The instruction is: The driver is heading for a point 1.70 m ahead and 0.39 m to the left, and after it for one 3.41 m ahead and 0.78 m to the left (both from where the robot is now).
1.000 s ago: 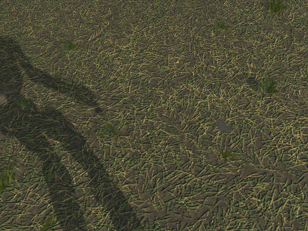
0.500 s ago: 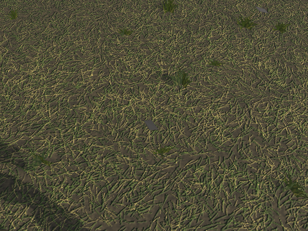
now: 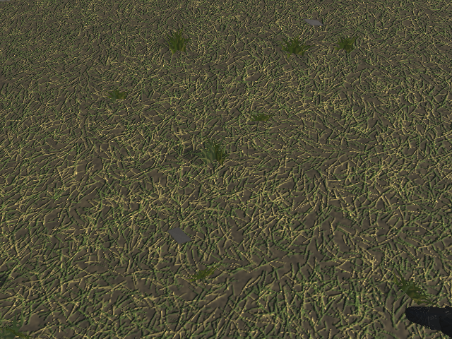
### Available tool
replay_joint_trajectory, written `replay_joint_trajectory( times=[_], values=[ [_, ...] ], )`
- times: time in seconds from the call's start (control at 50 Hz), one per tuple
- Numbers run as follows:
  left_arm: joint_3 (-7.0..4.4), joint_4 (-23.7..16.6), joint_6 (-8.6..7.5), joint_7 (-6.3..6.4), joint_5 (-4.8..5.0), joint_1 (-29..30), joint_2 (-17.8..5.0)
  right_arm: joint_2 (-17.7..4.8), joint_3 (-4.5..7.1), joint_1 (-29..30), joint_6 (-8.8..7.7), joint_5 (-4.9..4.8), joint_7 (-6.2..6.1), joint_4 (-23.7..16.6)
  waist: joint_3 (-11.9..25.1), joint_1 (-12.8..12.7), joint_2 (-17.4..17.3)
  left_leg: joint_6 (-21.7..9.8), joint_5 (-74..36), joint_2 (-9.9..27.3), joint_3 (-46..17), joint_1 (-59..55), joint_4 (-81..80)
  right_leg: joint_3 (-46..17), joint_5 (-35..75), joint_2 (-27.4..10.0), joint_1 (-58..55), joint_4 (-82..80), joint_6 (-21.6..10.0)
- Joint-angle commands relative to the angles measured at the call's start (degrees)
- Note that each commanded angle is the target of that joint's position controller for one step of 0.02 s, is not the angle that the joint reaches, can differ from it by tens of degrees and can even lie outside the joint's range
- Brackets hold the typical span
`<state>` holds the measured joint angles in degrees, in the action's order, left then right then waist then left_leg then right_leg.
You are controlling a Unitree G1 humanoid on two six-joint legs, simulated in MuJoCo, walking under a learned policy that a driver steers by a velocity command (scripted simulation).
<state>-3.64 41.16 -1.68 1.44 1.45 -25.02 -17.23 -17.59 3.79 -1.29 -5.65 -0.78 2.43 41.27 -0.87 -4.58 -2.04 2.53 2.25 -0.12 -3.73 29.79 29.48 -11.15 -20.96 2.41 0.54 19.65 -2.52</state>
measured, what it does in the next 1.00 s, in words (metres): walks ahead: left foot, then right foot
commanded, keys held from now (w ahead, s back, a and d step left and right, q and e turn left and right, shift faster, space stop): w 0.74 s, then w+q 0.26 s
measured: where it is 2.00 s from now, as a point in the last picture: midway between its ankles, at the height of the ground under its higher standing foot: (243, 166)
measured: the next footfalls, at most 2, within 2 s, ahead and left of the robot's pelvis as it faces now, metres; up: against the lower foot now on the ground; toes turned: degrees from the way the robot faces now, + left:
left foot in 0.06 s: +0.18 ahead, +0.14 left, +0.00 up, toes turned -4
right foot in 0.54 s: +0.47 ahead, -0.14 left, +0.00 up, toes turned -6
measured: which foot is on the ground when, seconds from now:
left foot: up 0.00-0.04, down 0.06-0.56, up 0.58-1.00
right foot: down 0.00-0.06, up 0.08-0.52, down 0.54-1.00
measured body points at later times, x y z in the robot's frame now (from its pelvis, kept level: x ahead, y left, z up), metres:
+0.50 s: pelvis +0.28 +0.00 -0.01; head +0.31 -0.01 +0.44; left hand +0.54 +0.19 -0.07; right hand +0.22 -0.29 -0.14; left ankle +0.14 +0.14 -0.74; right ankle +0.43 -0.14 -0.72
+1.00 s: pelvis +0.56 -0.04 +0.00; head +0.58 -0.04 +0.45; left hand +0.58 +0.25 -0.12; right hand +0.76 -0.28 -0.10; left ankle +0.74 +0.09 -0.71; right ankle +0.43 -0.14 -0.74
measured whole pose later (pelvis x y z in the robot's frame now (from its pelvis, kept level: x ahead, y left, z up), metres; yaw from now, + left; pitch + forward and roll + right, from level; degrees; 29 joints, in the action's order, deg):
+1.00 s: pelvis +0.56 -0.04 +0.00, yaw +1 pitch +1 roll -3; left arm -3.4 46.9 -4.6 -0.3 0.2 -19.5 -17.1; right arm -15.6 1.3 -5.2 -3.2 -1.1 2.9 42.7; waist -1.5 -4.2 -2.4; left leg -1.5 -2.6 3.8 -1.0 35.6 33.9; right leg 7.2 -17.4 3.0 -4.8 11.1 -1.4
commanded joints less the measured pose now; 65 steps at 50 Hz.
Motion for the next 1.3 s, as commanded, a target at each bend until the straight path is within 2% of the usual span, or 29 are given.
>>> replay_joint_trajectory(
  times=[0.02, 0.06, 0.08, 0.1, 0.12, 0.14, 0.18, 0.24, 0.34, 0.46, 0.5, 0.54, 0.56, 0.58, 0.6, 0.62, 0.66, 0.74, 0.86, 0.96, 1.04, 1.08, 1.1, 1.12, 1.14, 1.16, 1.18, 1.2, 1.3],
  values=[
    [-2.65, -2.4, -0.26, 0.2, -0.12, 0.73, -9.47, -6.58, 1.7, 2.42, -1.88, -0.08, 0.16, -4.24, -1.81, 2.56, 12.08, -2.3, 2.25, -0.48, 2.03, -6.24, -1.98, -10.65, 19.42, -14.04, 3.76, -1.87, -7.27],
    [-1.38, -2.74, -0.18, -0.01, -0.91, 1.39, -6.19, -9.75, 3.22, -9.29, -2.17, 0.69, -0.67, -1.73, 6.98, 8.46, 10.16, -6.91, 2.2, 2.18, 0.52, -25.01, -3.59, -6.18, 30.47, -8.52, 7.34, 14.2, -4.11],
    [-0.18, -4.25, -0.49, 0.08, -1.09, -1.77, -2.73, -14.48, 4.28, -18.58, -2.04, 1.87, -1.05, -0.59, 17.66, 9.95, -1.18, -14.13, 8.27, 14.37, -17.99, -46.28, -2.72, -0.97, 18.01, -2.04, 23.24, 34.0, -0.12],
    [0.4, -4.46, -1.31, 0.28, 0.36, -5.83, -1.51, -14.3, 4.33, -22.17, -1.59, 1.32, -0.11, 1.92, 20.12, 8.28, -15.7, -19.29, 21.68, 22.15, -40.1, -52.1, -12.14, -0.03, -12.71, 2.8, 36.4, 47.81, 1.96],
    [-0.85, -3.77, -1.64, 0.14, 1.37, -1.48, -7.12, -9.26, 2.92, -19.6, -1.46, 0.04, -0.12, 1.79, 11.35, 9.07, -9.12, -17.47, 29.12, 20.98, -37.22, -46.02, -14.44, -1.59, -10.03, -0.61, 42.11, 53.04, 1.68],
    [-1.12, -4.39, -1.79, -0.05, 1.13, 3.77, -8.4, -7.07, 2.23, -16.29, -0.98, 0.07, -0.48, 1.34, 4.92, 8.99, -5.3, -15.78, 25.78, 18.92, -28.36, -38.91, -14.69, 0.67, -5.35, -3.09, 43.01, 52.87, 1.15],
    [-1.01, -5.27, -2.28, -0.54, -0.37, 8.44, -6.98, -4.56, 1.15, -12.78, -0.37, 1.04, -0.94, 1.22, -0.23, 6.93, -2.12, -14.92, 14.77, 14.71, -18.79, -28.54, -17.23, 3.29, 0.97, -6.68, 40.42, 47.96, 0.91],
    [-0.18, -5.12, -2.11, -1.3, -0.52, 7.88, -3.65, -4.42, 0.84, -12.66, -0.81, 0.74, -1.43, 2.02, -0.34, 4.99, -4.12, -15.87, 6.57, 12.93, -12.61, -23.67, -20.53, 5.76, 3.6, -8.59, 37.32, 42.69, 1.74],
    [1.35, -7.98, -2.98, -2.04, -1.25, 16.92, -1.24, -7.6, 1.31, -14.27, -0.47, -0.24, -1.92, 3.37, -2.55, 6.95, -2.04, -15.1, -2.59, 10.74, -3.56, -21.22, -22.77, 9.24, 16.61, -8.38, 35.83, 24.12, 3.38],
    [0.8, -10.54, -3.55, -3.49, -0.37, 24.61, -2.9, -9.68, 1.54, -20.18, 1.14, -1.15, -2.12, 6.24, -3.29, 8.37, -1.93, -12.27, -6.83, 13.88, -2.17, -28.2, -19.71, 10.2, 21.1, -5.52, 31.12, 11.69, 1.16],
    [-0.16, -9.97, -3.53, -3.59, -0.57, 21.3, -4.71, -10.66, 1.77, -20.0, 1.94, -1.01, -2.37, 6.49, -0.79, 5.53, -2.52, -10.91, -18.74, 14.05, -1.12, -31.23, -13.74, 11.66, 17.59, -3.65, 25.3, 9.99, -0.7],
    [-2.57, -5.81, -3.06, -2.79, -0.82, 5.86, -9.01, -8.67, 0.74, -19.59, 2.43, -0.15, -2.68, 5.86, 9.48, -2.45, -0.97, -7.77, -24.2, 9.43, 3.03, -23.89, 6.89, 11.42, 17.98, -4.11, 2.19, 9.78, -4.15],
    [-3.81, -5.22, -2.7, -2.25, -2.24, -1.22, -15.35, -2.64, -1.29, -24.88, 1.73, 0.99, -2.47, 3.71, 19.64, -1.71, 11.3, -4.11, -1.48, 2.65, 5.56, -4.03, 30.15, -11.45, 13.41, -19.93, -20.14, 10.21, -11.72],
    [-3.3, -4.43, -2.57, -2.56, -1.32, -2.77, -13.38, -1.94, -1.89, -26.12, 0.59, 0.34, -2.13, 4.52, 25.33, -1.38, 18.52, -3.16, 29.68, -2.78, -0.7, 6.38, 41.82, -32.24, 4.68, -25.52, -24.42, -0.12, -16.58],
    [-1.97, -4.65, -2.69, -2.74, -1.06, 0.74, -9.54, -7.74, -0.3, -21.39, -0.15, -1.26, -1.7, 3.52, 16.52, -1.65, 12.87, -3.97, 28.17, 1.01, -2.94, 12.47, 46.01, -26.78, 0.39, -23.61, -18.61, -1.78, -13.93],
    [-1.43, -4.98, -2.73, -2.7, -1.07, 4.43, -8.0, -8.03, -0.3, -16.47, -0.56, -1.84, -1.54, 2.11, 9.71, -0.69, 9.73, -4.56, 23.26, 3.69, -1.2, 13.35, 44.58, -18.45, 3.78, -21.2, -10.73, -2.58, -12.34],
    [-0.6, -5.0, -3.21, -3.02, -1.83, 9.77, -5.46, -6.97, -0.08, -14.4, -0.07, -0.25, -1.75, 1.99, 3.45, 2.97, 6.24, -4.06, 16.35, 7.43, -0.55, 8.72, 37.76, -8.62, 14.5, -16.84, 2.11, -5.87, -10.93],
    [-0.95, -3.28, -4.62, -3.0, -1.44, 11.03, -6.09, -3.62, -0.73, -15.25, 1.99, 0.31, -1.93, 2.54, 1.3, 5.88, 6.26, -1.91, 10.9, 8.34, 0.21, 5.16, 31.39, -1.3, 22.14, -15.11, 9.42, -11.25, -12.21],
    [-1.5, 0.05, -4.64, -1.88, -1.87, 8.42, -8.08, -2.04, -1.51, -4.67, 1.7, -0.16, -0.89, 0.12, -2.43, 2.2, 4.63, -1.71, -7.91, 6.43, 1.35, 5.76, 11.52, 10.29, 22.27, -13.37, 7.79, -14.14, -8.92],
    [-2.02, 3.45, -3.5, -1.53, -1.11, 4.68, -8.99, -2.33, -1.54, 2.02, 1.51, -0.47, 0.45, -3.45, -4.4, -0.17, 3.81, -4.12, -6.54, 4.76, 1.73, 8.88, 4.35, 13.57, 23.58, -16.8, -2.29, -11.94, -7.49],
    [-2.72, 3.72, -1.63, -0.54, -0.82, 6.05, -10.96, -4.53, -0.38, -0.77, 1.69, -0.06, 1.42, -4.96, -0.47, 2.89, 6.43, -7.66, 5.01, 0.34, 7.09, 2.55, 3.45, 16.65, 50.71, -17.53, -8.4, -0.11, -4.73],
    [-2.25, 2.59, -0.7, 0.51, -1.18, 6.59, -10.29, -9.87, 2.77, -16.41, 2.15, -0.36, 0.54, -1.51, 8.96, 10.84, 4.7, -11.28, 2.85, -2.67, 6.5, -20.84, 1.23, 20.22, 55.92, -13.76, 0.53, 22.22, -1.18],
    [-0.46, -0.12, -1.79, 0.28, -2.52, 2.28, -5.58, -16.79, 4.69, -23.28, 2.62, -0.18, -0.49, -1.07, 16.51, 10.43, -6.75, -19.86, 3.74, 11.61, -17.67, -43.78, 1.55, 20.7, 28.71, -7.37, 23.21, 44.37, 2.63],
    [0.82, -0.6, -3.81, -0.66, -2.59, 2.24, -3.06, -15.4, 3.92, -22.43, 2.41, -1.0, -0.35, -1.92, 23.47, 8.94, -11.03, -27.21, 11.99, 19.61, -43.81, -53.87, -9.22, 10.18, -11.74, 2.21, 38.23, 57.72, 4.5],
    [-0.37, -1.64, -5.52, -1.73, -0.3, 7.49, -7.91, -11.55, 2.78, -21.79, 2.22, -0.59, -0.38, -2.03, 18.89, 11.37, -6.41, -24.04, 15.91, 18.26, -38.4, -51.26, -11.67, 4.12, -9.53, -1.92, 44.43, 59.97, 3.09],
    [-0.18, -3.03, -6.42, -2.01, 0.69, 11.42, -8.05, -9.58, 2.34, -19.45, 2.03, -0.36, -0.59, -2.28, 11.89, 10.63, -2.99, -21.71, 13.85, 15.95, -30.27, -43.7, -12.02, 5.33, -4.88, -4.44, 45.44, 56.93, 1.99],
    [-0.15, -3.27, -6.69, -1.69, -0.36, 12.86, -7.49, -8.35, 1.92, -16.03, 1.99, -0.22, -0.67, -2.83, 6.57, 8.19, 1.45, -20.07, 8.13, 13.59, -24.44, -34.69, -12.82, 6.01, -1.31, -6.62, 43.48, 51.11, 2.02],
    [-0.67, -3.15, -6.32, -1.29, -1.66, 12.97, -8.07, -6.6, 1.36, -13.4, 1.92, 0.19, -0.89, -3.68, 4.43, 6.3, 1.21, -19.16, 2.33, 11.7, -20.45, -28.4, -14.01, 6.03, 1.19, -8.22, 39.56, 46.57, 2.47],
    [-0.14, -4.3, -4.02, -0.97, -2.58, 13.64, -4.99, -8.44, 1.99, -12.78, 1.82, 0.22, -2.31, -4.2, 1.66, 4.11, -0.63, -19.52, -9.05, 7.9, -13.01, -16.5, -17.32, 8.06, 9.25, -7.6, 34.51, 34.42, 6.63]
  ],
)
Over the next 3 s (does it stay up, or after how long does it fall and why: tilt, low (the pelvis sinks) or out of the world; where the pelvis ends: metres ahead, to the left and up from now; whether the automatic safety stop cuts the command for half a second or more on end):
stays up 1.55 0.44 0.00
